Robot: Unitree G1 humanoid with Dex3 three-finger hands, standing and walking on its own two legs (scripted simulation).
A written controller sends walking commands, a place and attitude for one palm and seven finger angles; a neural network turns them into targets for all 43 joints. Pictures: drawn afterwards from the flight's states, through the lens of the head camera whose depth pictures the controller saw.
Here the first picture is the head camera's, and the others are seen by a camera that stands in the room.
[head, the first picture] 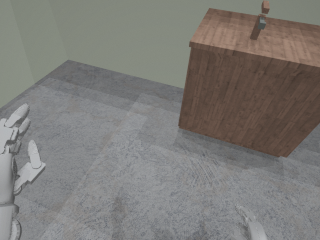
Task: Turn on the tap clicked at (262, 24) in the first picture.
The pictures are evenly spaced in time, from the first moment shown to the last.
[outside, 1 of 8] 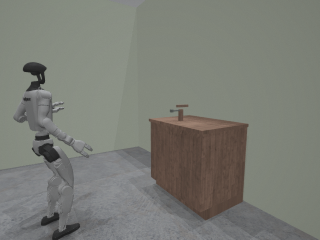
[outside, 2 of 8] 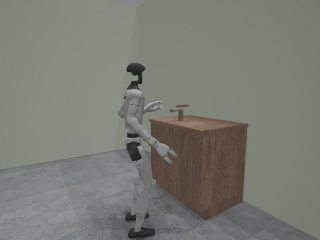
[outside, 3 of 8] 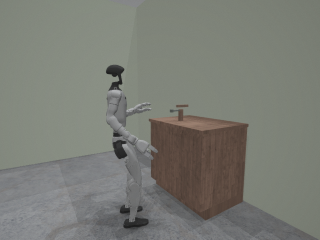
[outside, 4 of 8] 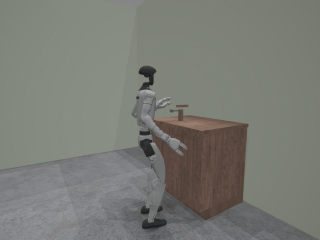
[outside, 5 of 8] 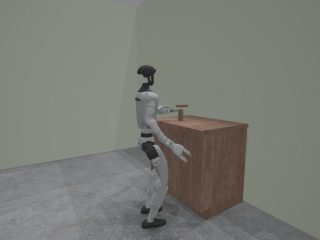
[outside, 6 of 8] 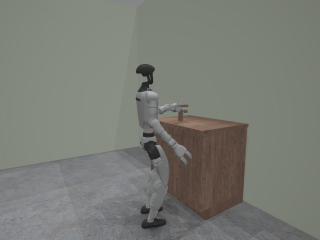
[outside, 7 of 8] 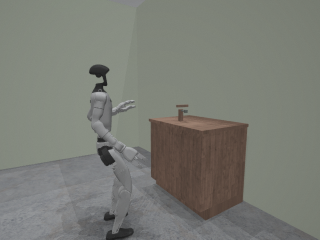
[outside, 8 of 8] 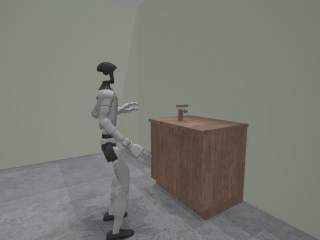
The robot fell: no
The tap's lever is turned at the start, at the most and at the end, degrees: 0 75 75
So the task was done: yes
